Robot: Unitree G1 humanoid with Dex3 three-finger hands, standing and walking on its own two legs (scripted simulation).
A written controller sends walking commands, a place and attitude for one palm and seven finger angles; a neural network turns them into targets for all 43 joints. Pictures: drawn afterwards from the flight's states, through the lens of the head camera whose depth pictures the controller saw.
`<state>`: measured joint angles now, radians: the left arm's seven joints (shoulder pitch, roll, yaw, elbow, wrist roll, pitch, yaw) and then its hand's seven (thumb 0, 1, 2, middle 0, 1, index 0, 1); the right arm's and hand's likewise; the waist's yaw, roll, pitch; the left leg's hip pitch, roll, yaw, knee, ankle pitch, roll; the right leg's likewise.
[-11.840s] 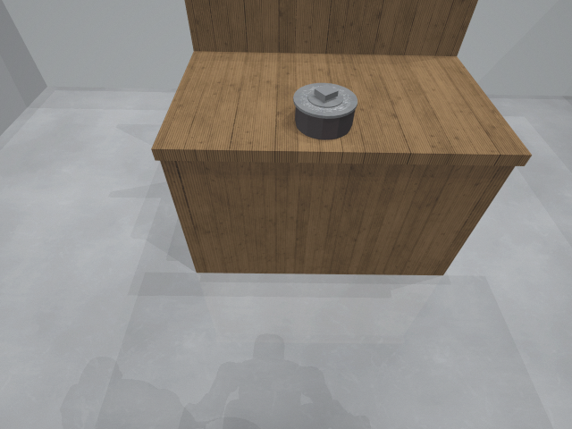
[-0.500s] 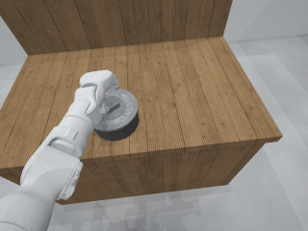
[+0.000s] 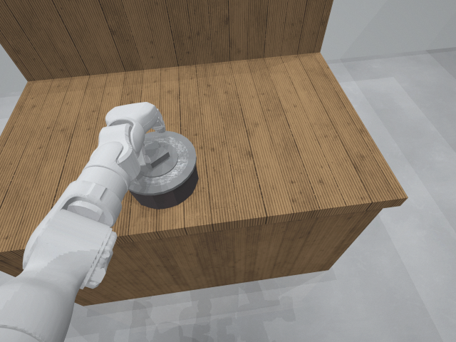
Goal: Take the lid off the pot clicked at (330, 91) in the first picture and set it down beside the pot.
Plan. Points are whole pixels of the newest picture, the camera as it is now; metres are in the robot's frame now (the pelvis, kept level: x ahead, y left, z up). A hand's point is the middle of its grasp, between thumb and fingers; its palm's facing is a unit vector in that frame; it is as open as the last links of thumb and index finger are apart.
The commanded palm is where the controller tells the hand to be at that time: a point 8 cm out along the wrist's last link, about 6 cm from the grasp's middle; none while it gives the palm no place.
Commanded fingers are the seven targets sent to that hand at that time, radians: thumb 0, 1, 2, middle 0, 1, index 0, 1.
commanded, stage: move the open hand above the knob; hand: left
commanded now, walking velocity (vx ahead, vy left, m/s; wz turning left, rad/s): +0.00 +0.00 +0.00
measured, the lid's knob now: (154, 154) +0.51 +0.14 +0.00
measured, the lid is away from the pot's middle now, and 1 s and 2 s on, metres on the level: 0.00 0.00 0.00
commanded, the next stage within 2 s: lower the open fingers around the knob in 0.20 s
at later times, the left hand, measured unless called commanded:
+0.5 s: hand (144, 145) +0.48 +0.14 +0.06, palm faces -0.37 -0.08 -0.93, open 10.2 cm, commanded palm +0.48 +0.14 +0.12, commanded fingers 0.00 -0.25 1.29 -0.81 -0.08 -0.81 -0.08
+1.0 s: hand (149, 158) +0.47 +0.14 +0.03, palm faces -0.39 -0.07 -0.92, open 10.2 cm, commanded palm +0.48 +0.14 +0.08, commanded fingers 0.00 -0.25 1.29 -0.81 -0.08 -0.81 -0.08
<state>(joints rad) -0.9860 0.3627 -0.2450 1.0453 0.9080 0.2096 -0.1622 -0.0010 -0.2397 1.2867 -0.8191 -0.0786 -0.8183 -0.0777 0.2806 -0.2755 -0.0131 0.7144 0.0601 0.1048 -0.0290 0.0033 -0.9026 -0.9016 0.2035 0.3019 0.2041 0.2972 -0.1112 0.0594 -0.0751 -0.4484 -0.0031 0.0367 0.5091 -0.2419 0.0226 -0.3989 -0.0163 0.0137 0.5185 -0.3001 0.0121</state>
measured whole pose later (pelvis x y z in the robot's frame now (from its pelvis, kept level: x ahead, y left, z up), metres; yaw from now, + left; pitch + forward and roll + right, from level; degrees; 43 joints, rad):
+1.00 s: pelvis +0.00 +0.00 -0.01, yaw -1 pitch +13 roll +0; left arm -0.97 0.35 -0.22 1.14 0.94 0.18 -0.08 0.00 -0.24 1.29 -0.82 -0.08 -0.82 -0.08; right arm 0.30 -0.26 -0.02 0.73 0.05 0.10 -0.03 0.00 -0.90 -0.90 0.20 0.30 0.21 0.30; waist -0.14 0.05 -0.10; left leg -0.53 0.01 0.05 0.56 -0.26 0.02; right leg -0.48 -0.01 0.02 0.56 -0.31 0.01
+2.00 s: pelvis +0.00 +0.00 -0.01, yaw -1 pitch +14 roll +0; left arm -0.98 0.35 -0.23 1.16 0.93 0.19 -0.06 0.00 0.14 0.90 -0.54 -0.98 -0.58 -1.01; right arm 0.31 -0.26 -0.03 0.74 0.05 0.10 -0.02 0.00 -0.90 -0.90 0.20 0.30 0.21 0.30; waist -0.14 0.06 -0.10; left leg -0.56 0.01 0.04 0.58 -0.27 0.02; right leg -0.50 0.00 0.02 0.57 -0.32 0.01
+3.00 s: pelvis +0.00 +0.00 -0.01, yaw -1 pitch +14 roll +0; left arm -0.96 0.35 -0.21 1.14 0.93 0.18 -0.06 0.00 0.17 0.81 -0.56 -0.98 -0.63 -1.01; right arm 0.32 -0.26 -0.03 0.74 0.05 0.10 -0.03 0.00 -0.90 -0.90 0.20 0.30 0.21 0.30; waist -0.15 0.06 -0.10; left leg -0.54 0.02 0.05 0.57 -0.27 0.02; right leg -0.49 0.00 0.03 0.56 -0.31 0.01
